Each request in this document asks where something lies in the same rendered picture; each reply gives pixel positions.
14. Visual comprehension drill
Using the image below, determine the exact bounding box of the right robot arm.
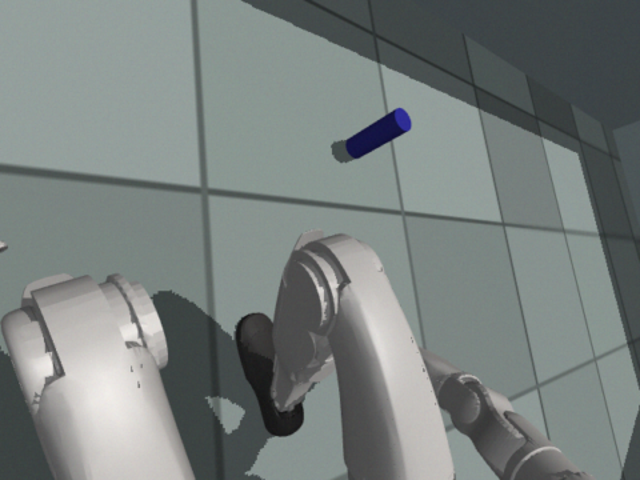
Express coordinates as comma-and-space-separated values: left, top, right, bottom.
438, 372, 596, 480

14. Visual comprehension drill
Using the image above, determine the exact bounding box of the right robot foot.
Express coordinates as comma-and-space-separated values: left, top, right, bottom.
236, 313, 304, 437

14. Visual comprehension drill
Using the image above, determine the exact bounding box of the right robot hand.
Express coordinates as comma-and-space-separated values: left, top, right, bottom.
418, 346, 462, 402

